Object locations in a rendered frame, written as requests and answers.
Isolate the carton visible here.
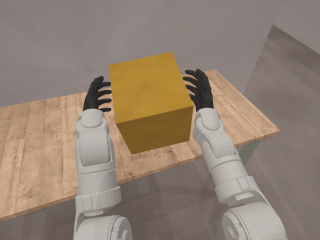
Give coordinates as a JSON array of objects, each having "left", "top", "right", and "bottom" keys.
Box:
[{"left": 108, "top": 52, "right": 194, "bottom": 155}]

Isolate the robot left forearm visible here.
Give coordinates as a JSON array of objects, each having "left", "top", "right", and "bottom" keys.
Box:
[{"left": 73, "top": 108, "right": 122, "bottom": 240}]

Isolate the robot right upper arm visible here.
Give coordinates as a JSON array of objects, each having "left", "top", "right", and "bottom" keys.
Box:
[{"left": 222, "top": 201, "right": 288, "bottom": 240}]

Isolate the robot left upper arm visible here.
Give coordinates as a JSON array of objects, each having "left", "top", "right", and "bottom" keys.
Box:
[{"left": 74, "top": 215, "right": 133, "bottom": 240}]

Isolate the right robot hand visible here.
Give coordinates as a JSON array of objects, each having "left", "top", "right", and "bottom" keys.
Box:
[{"left": 183, "top": 68, "right": 214, "bottom": 112}]

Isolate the robot right forearm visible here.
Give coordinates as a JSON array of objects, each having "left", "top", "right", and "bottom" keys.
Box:
[{"left": 192, "top": 108, "right": 287, "bottom": 236}]

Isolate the table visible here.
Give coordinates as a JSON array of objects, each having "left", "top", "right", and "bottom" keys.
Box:
[{"left": 0, "top": 69, "right": 281, "bottom": 222}]

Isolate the left robot hand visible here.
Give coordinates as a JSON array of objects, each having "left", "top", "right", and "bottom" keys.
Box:
[{"left": 83, "top": 76, "right": 112, "bottom": 112}]

